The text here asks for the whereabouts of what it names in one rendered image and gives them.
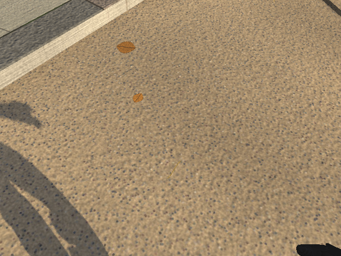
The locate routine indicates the robot right hand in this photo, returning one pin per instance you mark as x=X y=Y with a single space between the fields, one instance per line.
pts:
x=318 y=250

